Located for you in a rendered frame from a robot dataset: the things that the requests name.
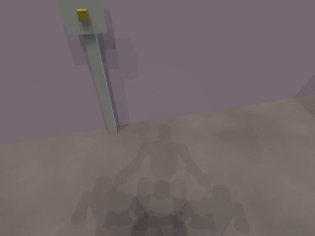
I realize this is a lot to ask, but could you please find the panel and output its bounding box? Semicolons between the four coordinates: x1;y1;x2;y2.
57;0;117;135

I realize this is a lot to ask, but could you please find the button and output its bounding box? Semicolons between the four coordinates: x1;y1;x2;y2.
76;9;90;22

